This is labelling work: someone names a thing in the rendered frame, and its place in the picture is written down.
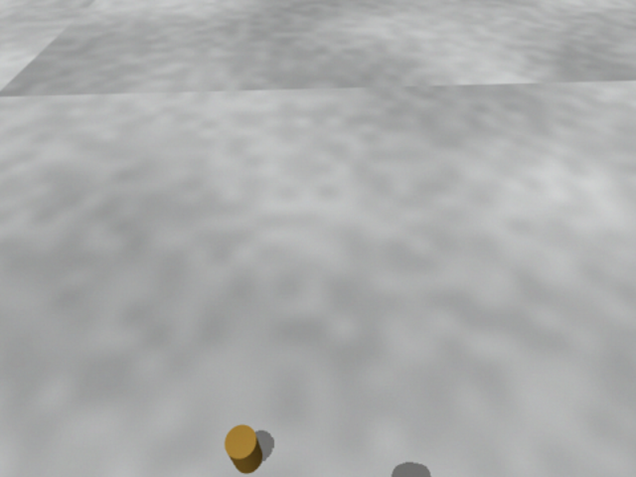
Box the can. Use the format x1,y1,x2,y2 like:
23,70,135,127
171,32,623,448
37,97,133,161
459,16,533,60
225,425,262,473

